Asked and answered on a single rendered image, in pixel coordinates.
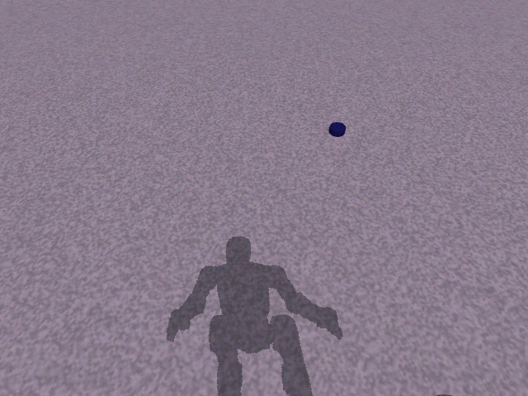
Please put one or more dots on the tin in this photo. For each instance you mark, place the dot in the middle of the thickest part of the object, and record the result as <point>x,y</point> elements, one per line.
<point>337,129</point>

